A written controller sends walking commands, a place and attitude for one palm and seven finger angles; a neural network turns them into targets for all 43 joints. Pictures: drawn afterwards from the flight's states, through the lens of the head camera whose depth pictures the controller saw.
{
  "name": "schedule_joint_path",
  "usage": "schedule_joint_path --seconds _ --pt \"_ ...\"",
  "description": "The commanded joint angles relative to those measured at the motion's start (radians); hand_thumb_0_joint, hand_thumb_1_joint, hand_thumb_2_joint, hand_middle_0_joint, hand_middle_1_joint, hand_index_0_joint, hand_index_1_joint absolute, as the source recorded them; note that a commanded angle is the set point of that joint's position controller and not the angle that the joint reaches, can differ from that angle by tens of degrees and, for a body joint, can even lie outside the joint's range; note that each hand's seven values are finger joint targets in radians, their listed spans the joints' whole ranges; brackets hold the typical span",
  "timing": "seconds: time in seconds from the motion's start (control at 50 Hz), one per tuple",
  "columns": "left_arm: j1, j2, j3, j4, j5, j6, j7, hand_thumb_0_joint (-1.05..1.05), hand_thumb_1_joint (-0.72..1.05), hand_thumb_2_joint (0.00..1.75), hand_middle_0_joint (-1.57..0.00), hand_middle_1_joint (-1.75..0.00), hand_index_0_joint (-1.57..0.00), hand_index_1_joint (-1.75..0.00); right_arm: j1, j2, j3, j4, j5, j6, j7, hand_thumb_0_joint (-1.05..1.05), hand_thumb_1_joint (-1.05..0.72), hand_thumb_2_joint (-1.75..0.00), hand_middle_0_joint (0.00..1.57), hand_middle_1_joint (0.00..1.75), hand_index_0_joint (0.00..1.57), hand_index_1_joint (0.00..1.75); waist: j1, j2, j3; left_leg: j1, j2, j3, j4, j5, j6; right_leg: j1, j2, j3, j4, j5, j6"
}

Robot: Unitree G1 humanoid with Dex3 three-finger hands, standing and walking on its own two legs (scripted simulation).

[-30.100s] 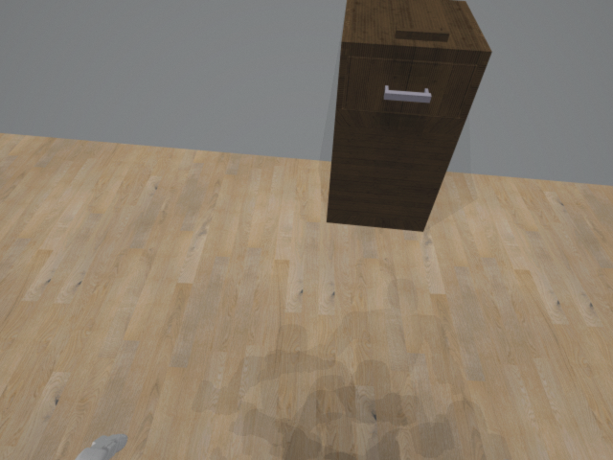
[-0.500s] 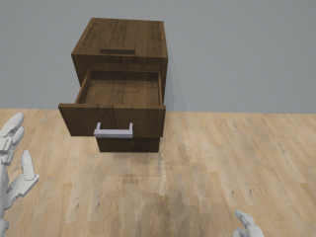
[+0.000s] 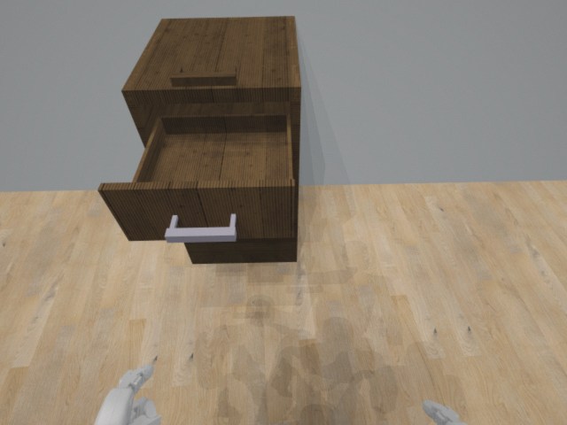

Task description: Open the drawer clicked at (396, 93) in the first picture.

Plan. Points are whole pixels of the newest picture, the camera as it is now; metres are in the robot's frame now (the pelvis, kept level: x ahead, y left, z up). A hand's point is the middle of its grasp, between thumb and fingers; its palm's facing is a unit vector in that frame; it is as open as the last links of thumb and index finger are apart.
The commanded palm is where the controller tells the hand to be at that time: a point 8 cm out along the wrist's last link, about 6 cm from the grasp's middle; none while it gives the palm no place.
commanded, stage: let the arm hang, fingers relaxed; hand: left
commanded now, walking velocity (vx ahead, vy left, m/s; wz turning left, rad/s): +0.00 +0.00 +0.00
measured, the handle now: (202, 227) +0.51 +0.19 -0.09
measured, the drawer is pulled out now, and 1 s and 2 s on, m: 0.30 0.30 0.30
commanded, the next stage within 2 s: look to check the result in 0.90 s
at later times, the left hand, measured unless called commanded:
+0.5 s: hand out of the picture -0.01 +0.18 -0.15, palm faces +0.02 -0.97 -0.22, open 7.4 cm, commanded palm none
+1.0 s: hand out of the picture -0.03 +0.16 -0.15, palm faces +0.03 -0.99 -0.17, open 7.4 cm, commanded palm none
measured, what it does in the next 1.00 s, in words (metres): stands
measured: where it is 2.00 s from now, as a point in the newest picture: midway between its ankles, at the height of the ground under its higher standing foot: outside the picture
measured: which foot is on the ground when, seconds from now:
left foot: down 0.00-1.00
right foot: down 0.00-1.00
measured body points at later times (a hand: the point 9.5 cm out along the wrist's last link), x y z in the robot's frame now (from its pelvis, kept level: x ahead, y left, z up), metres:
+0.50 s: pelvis -0.01 +0.00 +0.02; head +0.00 -0.01 +0.47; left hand -0.01 +0.23 -0.13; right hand -0.01 -0.22 -0.14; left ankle +0.00 +0.12 -0.72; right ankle -0.02 -0.08 -0.72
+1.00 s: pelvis -0.01 +0.01 +0.02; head +0.00 +0.00 +0.47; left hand -0.03 +0.22 -0.14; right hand -0.05 -0.20 -0.14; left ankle +0.00 +0.12 -0.72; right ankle -0.02 -0.08 -0.72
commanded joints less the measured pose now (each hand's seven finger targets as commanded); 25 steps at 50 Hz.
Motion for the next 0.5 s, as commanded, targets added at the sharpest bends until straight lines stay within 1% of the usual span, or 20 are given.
schedule_joint_path --seconds 0.0,0.02,0.04,0.06,0.08,0.1,0.12,0.14,0.16,0.18,0.2,0.26,0.28,0.32,0.36,0.38,0.4,0.42,0.46,0.48 --pt "0.087 0.186 0.020 0.097 -0.003 -0.071 0.000 0.00 0.90 0.90 -0.20 -0.30 -0.20 -0.30 -0.006 -0.076 -0.032 -0.056 0.014 0.012 -0.021 0.00 -0.90 -0.90 0.20 0.30 0.20 0.30 0.057 -0.178 -0.075 -0.052 0.029 -0.025 0.026 -0.018 -0.007 0.258 -0.221 0.244 -0.251 0.862 -0.067" --pt "0.066 0.184 0.012 0.143 -0.005 -0.072 0.001 0.00 0.90 0.90 -0.20 -0.30 -0.20 -0.30 0.005 -0.071 -0.034 -0.031 0.015 0.019 -0.024 0.00 -0.90 -0.90 0.20 0.30 0.20 0.30 0.049 -0.130 -0.044 -0.048 0.037 -0.026 0.038 -0.091 -0.010 0.242 -0.230 0.250 -0.266 0.867 -0.088" --pt "0.048 0.181 0.006 0.178 -0.006 -0.073 0.002 0.00 0.90 0.90 -0.20 -0.30 -0.20 -0.30 0.024 -0.059 -0.034 -0.009 0.016 0.025 -0.025 0.00 -0.90 -0.90 0.20 0.30 0.20 0.30 0.040 -0.064 -0.035 -0.022 0.041 -0.028 0.026 -0.085 -0.011 0.217 -0.222 0.240 -0.282 0.804 -0.099" --pt "0.030 0.172 0.000 0.211 -0.009 -0.074 0.001 0.00 0.90 0.90 -0.20 -0.30 -0.20 -0.30 0.043 -0.049 -0.031 0.012 0.017 0.027 -0.025 0.00 -0.90 -0.90 0.20 0.30 0.20 0.30 0.028 -0.025 -0.031 0.027 0.048 -0.034 -0.016 -0.031 -0.010 0.181 -0.201 0.229 -0.294 0.712 -0.101" --pt "0.011 0.163 -0.002 0.240 -0.014 -0.073 0.001 0.00 0.90 0.90 -0.20 -0.30 -0.20 -0.30 0.063 -0.045 -0.030 0.037 0.019 0.027 -0.026 0.00 -0.90 -0.90 0.20 0.30 0.20 0.30 0.012 0.002 -0.025 0.096 0.063 -0.048 -0.075 0.113 -0.004 0.138 -0.164 0.201 -0.293 0.633 -0.075" --pt "0.015 0.114 0.009 0.255 -0.015 -0.073 0.005 0.00 0.90 0.90 -0.20 -0.30 -0.20 -0.30 0.094 -0.030 -0.030 0.057 0.012 0.025 -0.031 0.00 -0.90 -0.90 0.20 0.30 0.20 0.30 0.012 0.062 -0.041 0.139 0.084 -0.067 -0.126 0.243 0.006 0.138 -0.131 0.158 -0.285 0.576 -0.049" --pt "0.025 0.104 0.002 0.281 -0.019 -0.071 0.006 0.00 0.90 0.90 -0.20 -0.30 -0.20 -0.30 0.101 -0.035 -0.027 0.075 0.011 0.021 -0.034 0.00 -0.90 -0.90 0.20 0.30 0.20 0.30 0.022 0.093 -0.063 0.168 0.107 -0.088 -0.136 0.336 0.019 0.146 -0.098 0.130 -0.284 0.530 -0.028" --pt "0.024 0.103 -0.007 0.309 -0.019 -0.066 0.006 0.00 0.90 0.90 -0.20 -0.30 -0.20 -0.30 0.096 -0.045 -0.025 0.094 0.013 0.023 -0.035 0.00 -0.90 -0.90 0.20 0.30 0.20 0.30 0.026 0.123 -0.048 0.156 0.119 -0.095 -0.145 0.308 0.025 0.141 -0.084 0.124 -0.313 0.430 -0.016" --pt "0.025 0.101 -0.008 0.342 -0.022 -0.063 0.004 0.00 0.90 0.90 -0.20 -0.30 -0.20 -0.30 0.093 -0.039 -0.023 0.109 0.015 0.022 -0.036 0.00 -0.90 -0.90 0.20 0.30 0.20 0.30 0.028 0.163 -0.029 0.155 0.124 -0.102 -0.168 0.309 0.029 0.138 -0.077 0.118 -0.320 0.387 -0.018" --pt "0.029 0.099 -0.009 0.366 -0.021 -0.063 0.004 0.00 0.90 0.90 -0.20 -0.30 -0.20 -0.30 0.100 -0.037 -0.022 0.121 0.016 0.022 -0.041 0.00 -0.90 -0.90 0.20 0.30 0.20 0.30 0.032 0.140 -0.014 0.160 0.135 -0.110 -0.181 0.321 0.035 0.138 -0.063 0.107 -0.329 0.368 -0.016" --pt "0.034 0.093 -0.015 0.392 -0.022 -0.063 0.002 0.00 0.90 0.90 -0.20 -0.30 -0.20 -0.30 0.110 -0.037 -0.021 0.136 0.017 0.023 -0.043 0.00 -0.90 -0.90 0.20 0.30 0.20 0.30 0.031 0.115 -0.008 0.155 0.139 -0.111 -0.189 0.314 0.038 0.148 -0.067 0.101 -0.343 0.365 -0.016" --pt "0.039 0.088 -0.022 0.454 -0.023 -0.067 0.001 0.00 0.90 0.90 -0.20 -0.30 -0.20 -0.30 0.136 -0.034 -0.019 0.170 0.022 0.021 -0.046 0.00 -0.90 -0.90 0.20 0.30 0.20 0.30 0.028 0.030 -0.013 0.159 0.132 -0.098 -0.206 0.286 0.030 0.178 -0.077 0.103 -0.362 0.395 -0.017" --pt "0.047 0.087 -0.023 0.470 -0.022 -0.069 0.003 0.00 0.90 0.90 -0.20 -0.30 -0.20 -0.30 0.141 -0.035 -0.019 0.181 0.023 0.020 -0.047 0.00 -0.90 -0.90 0.20 0.30 0.20 0.30 0.030 0.015 -0.015 0.173 0.132 -0.091 -0.210 0.294 0.029 0.178 -0.076 0.102 -0.365 0.409 -0.016" --pt "0.046 0.080 -0.030 0.497 -0.024 -0.069 0.004 0.00 0.90 0.90 -0.20 -0.30 -0.20 -0.30 0.153 -0.033 -0.016 0.205 0.021 0.021 -0.046 0.00 -0.90 -0.90 0.20 0.30 0.20 0.30 0.027 0.002 -0.003 0.169 0.130 -0.093 -0.231 0.262 0.028 0.176 -0.078 0.100 -0.377 0.373 -0.016" --pt "0.048 0.074 -0.033 0.522 -0.024 -0.068 0.004 0.00 0.90 0.90 -0.20 -0.30 -0.20 -0.30 0.159 -0.030 -0.012 0.223 0.021 0.021 -0.046 0.00 -0.90 -0.90 0.20 0.30 0.20 0.30 0.029 -0.016 0.030 0.159 0.130 -0.093 -0.248 0.234 0.027 0.159 -0.075 0.101 -0.391 0.323 -0.016" --pt "0.058 0.073 -0.035 0.532 -0.023 -0.069 0.006 0.00 0.90 0.90 -0.20 -0.30 -0.20 -0.30 0.155 -0.030 -0.013 0.232 0.022 0.021 -0.045 0.00 -0.90 -0.90 0.20 0.30 0.20 0.30 0.033 -0.018 0.054 0.161 0.131 -0.091 -0.256 0.230 0.028 0.139 -0.071 0.102 -0.397 0.303 -0.015" --pt "0.059 0.068 -0.038 0.542 -0.024 -0.068 0.006 0.00 0.90 0.90 -0.20 -0.30 -0.20 -0.30 0.163 -0.025 -0.010 0.242 0.020 0.022 -0.045 0.00 -0.90 -0.90 0.20 0.30 0.20 0.30 0.031 -0.009 0.070 0.152 0.130 -0.091 -0.264 0.205 0.028 0.134 -0.072 0.103 -0.406 0.266 -0.015" --pt "0.059 0.069 -0.037 0.549 -0.024 -0.067 0.006 0.00 0.90 0.90 -0.20 -0.30 -0.20 -0.30 0.168 -0.020 -0.008 0.251 0.019 0.022 -0.044 0.00 -0.90 -0.90 0.20 0.30 0.20 0.30 0.033 -0.006 0.081 0.141 0.127 -0.094 -0.272 0.193 0.029 0.134 -0.072 0.105 -0.409 0.246 -0.016" --pt "0.062 0.065 -0.039 0.561 -0.025 -0.067 0.007 0.00 0.90 0.90 -0.20 -0.30 -0.20 -0.30 0.172 -0.015 -0.007 0.264 0.019 0.023 -0.043 0.00 -0.90 -0.90 0.20 0.30 0.20 0.30 0.031 -0.025 0.099 0.135 0.124 -0.093 -0.279 0.170 0.028 0.117 -0.071 0.110 -0.418 0.207 -0.017" --pt "0.070 0.061 -0.039 0.565 -0.022 -0.068 0.008 0.00 0.90 0.90 -0.20 -0.30 -0.20 -0.30 0.172 -0.014 -0.008 0.268 0.019 0.023 -0.043 0.00 -0.90 -0.90 0.20 0.30 0.20 0.30 0.034 -0.020 0.098 0.149 0.125 -0.092 -0.279 0.168 0.028 0.103 -0.069 0.109 -0.419 0.192 -0.017"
